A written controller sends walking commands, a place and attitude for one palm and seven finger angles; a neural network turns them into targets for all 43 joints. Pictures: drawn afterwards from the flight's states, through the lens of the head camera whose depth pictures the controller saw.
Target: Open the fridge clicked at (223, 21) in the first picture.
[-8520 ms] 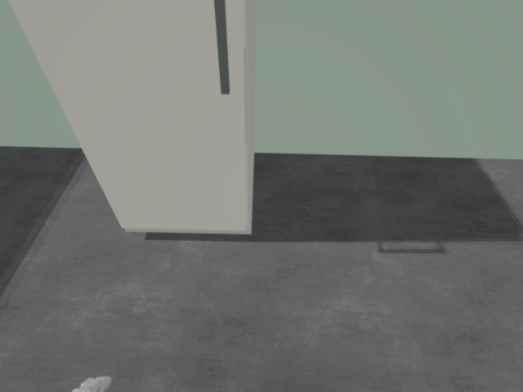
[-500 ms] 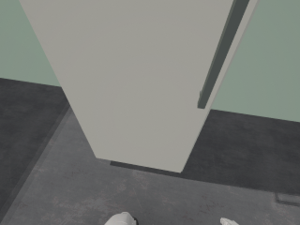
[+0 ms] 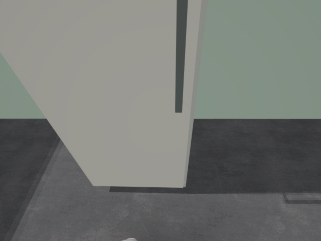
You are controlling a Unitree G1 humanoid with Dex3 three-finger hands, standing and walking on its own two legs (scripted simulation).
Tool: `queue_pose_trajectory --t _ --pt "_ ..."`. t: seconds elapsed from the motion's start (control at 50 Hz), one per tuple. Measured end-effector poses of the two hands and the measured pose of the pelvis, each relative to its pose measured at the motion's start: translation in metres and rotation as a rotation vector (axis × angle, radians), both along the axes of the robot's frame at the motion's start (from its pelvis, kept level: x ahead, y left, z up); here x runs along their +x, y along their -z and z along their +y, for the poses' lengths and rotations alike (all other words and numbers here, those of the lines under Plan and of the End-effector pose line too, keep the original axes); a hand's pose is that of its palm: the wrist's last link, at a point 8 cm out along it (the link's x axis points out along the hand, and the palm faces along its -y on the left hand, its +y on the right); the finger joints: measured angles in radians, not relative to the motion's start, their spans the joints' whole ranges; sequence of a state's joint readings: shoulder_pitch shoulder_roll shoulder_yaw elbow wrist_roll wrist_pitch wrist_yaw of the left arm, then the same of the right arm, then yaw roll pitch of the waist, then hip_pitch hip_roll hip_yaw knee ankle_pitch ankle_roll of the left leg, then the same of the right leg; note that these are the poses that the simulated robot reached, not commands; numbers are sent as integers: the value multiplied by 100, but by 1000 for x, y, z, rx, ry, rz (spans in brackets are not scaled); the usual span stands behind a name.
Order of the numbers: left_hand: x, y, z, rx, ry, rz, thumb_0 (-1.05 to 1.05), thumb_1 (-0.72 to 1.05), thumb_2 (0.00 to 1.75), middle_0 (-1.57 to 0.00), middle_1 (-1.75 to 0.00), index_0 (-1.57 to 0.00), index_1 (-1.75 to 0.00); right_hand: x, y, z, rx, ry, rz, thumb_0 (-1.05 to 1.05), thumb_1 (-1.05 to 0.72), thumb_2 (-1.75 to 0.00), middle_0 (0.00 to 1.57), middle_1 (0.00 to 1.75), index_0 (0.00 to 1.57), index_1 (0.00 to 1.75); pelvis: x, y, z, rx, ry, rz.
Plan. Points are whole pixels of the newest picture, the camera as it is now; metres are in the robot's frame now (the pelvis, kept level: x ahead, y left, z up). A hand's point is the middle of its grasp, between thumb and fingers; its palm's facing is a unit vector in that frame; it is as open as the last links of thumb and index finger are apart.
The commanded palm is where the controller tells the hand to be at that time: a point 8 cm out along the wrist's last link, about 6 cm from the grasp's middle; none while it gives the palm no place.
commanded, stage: come to a stop and stand still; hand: right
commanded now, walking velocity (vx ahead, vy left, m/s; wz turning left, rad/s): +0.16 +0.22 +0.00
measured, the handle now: (180, 54) +0.51 -0.04 +0.22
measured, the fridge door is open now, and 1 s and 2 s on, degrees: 0 0 0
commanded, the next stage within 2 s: look again from close up in 0.98 s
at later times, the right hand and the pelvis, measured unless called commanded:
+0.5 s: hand out of the picture +0.04 -0.16 -0.16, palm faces -0.02 +0.98 -0.18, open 7.4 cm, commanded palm none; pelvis -0.02 +0.02 +0.02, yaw +1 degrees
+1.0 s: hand out of the picture -0.03 -0.09 -0.16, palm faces +0.06 +0.98 -0.21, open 7.3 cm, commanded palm none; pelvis -0.03 +0.08 +0.02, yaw -1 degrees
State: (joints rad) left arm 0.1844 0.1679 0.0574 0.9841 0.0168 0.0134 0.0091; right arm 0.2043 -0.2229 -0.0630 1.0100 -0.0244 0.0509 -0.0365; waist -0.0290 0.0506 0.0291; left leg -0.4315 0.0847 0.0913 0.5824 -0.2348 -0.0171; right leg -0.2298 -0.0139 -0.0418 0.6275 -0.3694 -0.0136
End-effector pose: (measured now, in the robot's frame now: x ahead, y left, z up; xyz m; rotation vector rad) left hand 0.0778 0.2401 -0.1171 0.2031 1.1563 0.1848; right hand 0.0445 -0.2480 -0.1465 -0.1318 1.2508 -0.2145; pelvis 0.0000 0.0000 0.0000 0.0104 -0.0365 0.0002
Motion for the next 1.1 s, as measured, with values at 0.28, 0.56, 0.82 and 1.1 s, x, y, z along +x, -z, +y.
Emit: queue_pose_trajectory --t 0.28,0.56,0.82,1.1 --pt "-103 -20 -35 16 -118 221 0 92 89 -20 -30 -20 -29 -92 -13 -8 75 -4 300 1 -91 -90 20 29 20 30 -3 -27 -18 30 -24 38" --pt "-181 18 2 -121 -200 389 0 91 89 -20 -30 -20 -29 6 -23 62 1 -107 9 0 -92 -90 20 29 20 30 -22 -13 40 -16 -17 20" --pt "-123 24 41 -130 -94 248 0 91 89 -19 -29 -20 -29 -13 -28 98 -15 -34 -34 -2 -96 -90 21 29 20 30 -24 -14 78 -9 13 -8" --pt "-113 17 55 -87 -46 258 0 92 89 -19 -29 -20 -29 -113 -20 116 51 15 226 0 -91 -90 20 29 20 30 -28 -17 78 -5 15 -9"
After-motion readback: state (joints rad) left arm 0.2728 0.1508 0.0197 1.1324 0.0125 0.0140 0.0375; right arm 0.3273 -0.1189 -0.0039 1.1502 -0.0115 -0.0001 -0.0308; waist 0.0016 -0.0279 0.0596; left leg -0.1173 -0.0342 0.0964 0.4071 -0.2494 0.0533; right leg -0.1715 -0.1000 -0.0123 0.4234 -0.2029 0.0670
